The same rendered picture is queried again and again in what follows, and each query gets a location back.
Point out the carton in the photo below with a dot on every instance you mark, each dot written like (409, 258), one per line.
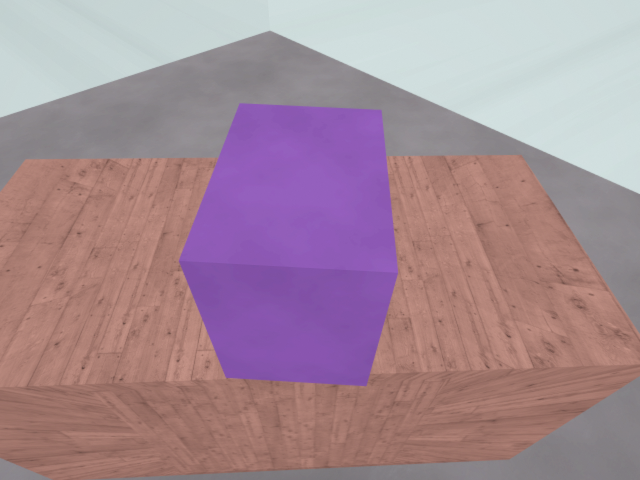
(291, 258)

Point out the pedestal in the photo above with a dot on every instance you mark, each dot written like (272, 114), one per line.
(500, 329)

